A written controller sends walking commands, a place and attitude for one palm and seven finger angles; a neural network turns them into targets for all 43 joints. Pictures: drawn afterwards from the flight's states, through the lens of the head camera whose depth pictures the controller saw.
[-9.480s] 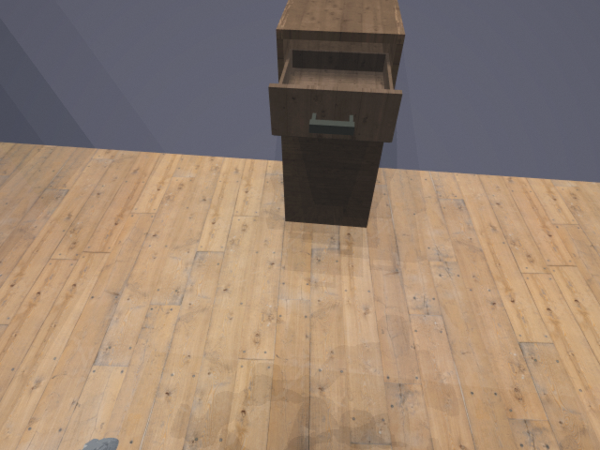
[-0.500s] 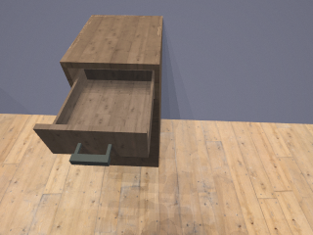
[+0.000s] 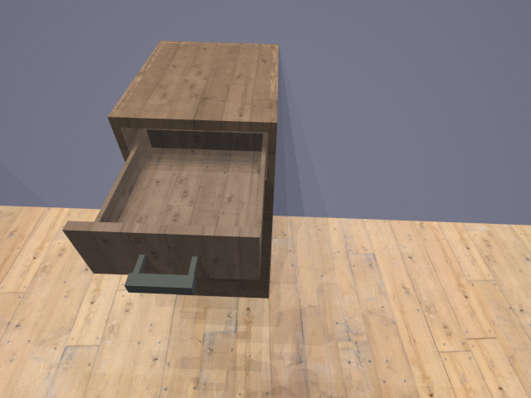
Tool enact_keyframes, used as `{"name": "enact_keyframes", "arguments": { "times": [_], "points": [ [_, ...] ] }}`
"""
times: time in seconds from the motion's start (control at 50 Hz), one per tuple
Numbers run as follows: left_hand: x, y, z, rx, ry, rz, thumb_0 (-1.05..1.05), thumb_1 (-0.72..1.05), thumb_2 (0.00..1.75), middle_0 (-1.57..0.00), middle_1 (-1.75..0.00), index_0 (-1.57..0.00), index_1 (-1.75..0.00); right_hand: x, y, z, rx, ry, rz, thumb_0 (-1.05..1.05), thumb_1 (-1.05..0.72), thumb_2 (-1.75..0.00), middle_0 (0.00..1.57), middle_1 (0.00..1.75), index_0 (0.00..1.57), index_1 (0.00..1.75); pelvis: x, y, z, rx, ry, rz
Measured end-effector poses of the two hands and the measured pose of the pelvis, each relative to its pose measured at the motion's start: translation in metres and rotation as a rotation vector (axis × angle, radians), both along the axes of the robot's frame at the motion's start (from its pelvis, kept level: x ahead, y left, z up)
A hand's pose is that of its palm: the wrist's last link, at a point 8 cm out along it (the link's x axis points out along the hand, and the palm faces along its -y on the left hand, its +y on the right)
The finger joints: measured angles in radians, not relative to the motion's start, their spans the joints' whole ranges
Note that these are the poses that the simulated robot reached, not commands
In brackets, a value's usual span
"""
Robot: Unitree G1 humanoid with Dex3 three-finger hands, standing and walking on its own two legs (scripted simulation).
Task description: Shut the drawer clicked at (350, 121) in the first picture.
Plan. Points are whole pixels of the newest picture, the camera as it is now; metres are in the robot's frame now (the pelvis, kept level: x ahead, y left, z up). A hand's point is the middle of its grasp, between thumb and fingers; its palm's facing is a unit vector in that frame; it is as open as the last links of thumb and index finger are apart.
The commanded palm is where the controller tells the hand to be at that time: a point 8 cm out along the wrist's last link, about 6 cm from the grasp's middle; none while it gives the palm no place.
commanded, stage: look again from close up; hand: left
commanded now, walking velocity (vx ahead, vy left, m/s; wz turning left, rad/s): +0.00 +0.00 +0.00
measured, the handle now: (164, 272) +0.33 +0.20 -0.02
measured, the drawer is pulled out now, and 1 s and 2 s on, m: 0.29 0.29 0.29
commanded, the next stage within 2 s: raise the hand and make a fist in 0.36 s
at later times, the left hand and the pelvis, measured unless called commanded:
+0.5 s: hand out of the picture +0.03 +0.19 -0.16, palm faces +0.05 -0.98 -0.22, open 7.4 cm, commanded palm +0.10 +0.23 -0.06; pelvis +0.00 +0.01 +0.01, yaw -1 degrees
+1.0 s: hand out of the picture +0.13 +0.17 -0.02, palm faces +0.13 -0.99 -0.06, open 5.3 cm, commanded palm +0.11 +0.22 -0.01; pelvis -0.02 -0.03 -0.08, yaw +3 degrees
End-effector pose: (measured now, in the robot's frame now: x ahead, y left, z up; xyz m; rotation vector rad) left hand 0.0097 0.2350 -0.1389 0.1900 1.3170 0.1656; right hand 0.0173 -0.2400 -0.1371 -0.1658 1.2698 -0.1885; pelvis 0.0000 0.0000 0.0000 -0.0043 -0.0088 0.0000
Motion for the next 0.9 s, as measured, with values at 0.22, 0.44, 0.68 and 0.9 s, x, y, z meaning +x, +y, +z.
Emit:
{"name": "enact_keyframes", "arguments": {
  "times": [0.22,0.44,0.68,0.9],
  "points": [
    [0.021,0.005,0.006,-0.005,-0.04,-0.018,0.01,0.91,0.9,-0.2,-0.3,-0.2,-0.3,0.033,0.02,0.003,0.024,-0.055,0.027,0.01,-0.92,-0.9,0.2,0.3,0.2,0.3,0.004,0.011,0.004,0.008,-0.027,-0.014],
    [0.005,0.001,0.007,-0.011,0.022,-0.017,0.01,0.91,0.9,-0.2,-0.3,-0.2,-0.3,0.003,0.023,-0.002,0.044,0.036,0.0,0.01,-0.92,-0.9,0.2,0.3,0.2,0.3,0.003,0.011,0.007,0.013,-0.038,-0.023],
    [0.152,-0.011,0.145,-0.044,-1.114,-0.006,0.02,0.92,0.9,-0.27,-0.38,-0.27,-0.39,0.073,-0.004,0.03,-0.036,-0.523,0.072,0.02,-0.91,-0.9,0.2,0.3,0.2,0.3,-0.015,-0.001,-0.015,0.021,0.066,0.016],
    [0.094,-0.014,0.101,-0.132,-1.192,-0.093,0.01,0.9,0.9,-0.46,-0.59,-0.47,-0.6,0.191,-0.029,0.054,-0.107,-0.889,0.237,0.02,-0.9,-0.9,0.2,0.3,0.2,0.3,-0.021,-0.023,-0.073,0.009,0.192,0.028]
  ]
}}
